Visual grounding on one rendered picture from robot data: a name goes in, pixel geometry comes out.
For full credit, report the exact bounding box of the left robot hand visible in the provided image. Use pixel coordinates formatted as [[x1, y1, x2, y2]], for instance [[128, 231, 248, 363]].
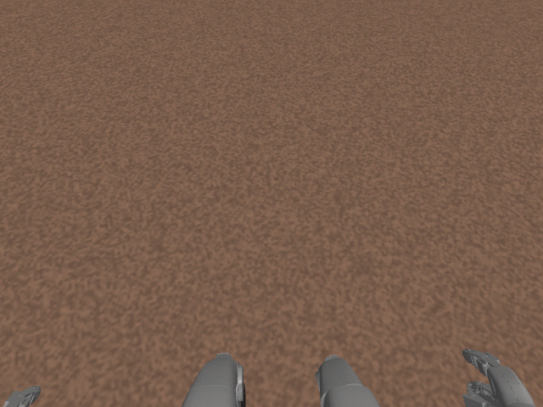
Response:
[[3, 386, 41, 407]]

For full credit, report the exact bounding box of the right robot hand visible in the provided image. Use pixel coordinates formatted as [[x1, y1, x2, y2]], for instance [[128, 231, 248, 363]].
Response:
[[462, 348, 535, 407]]

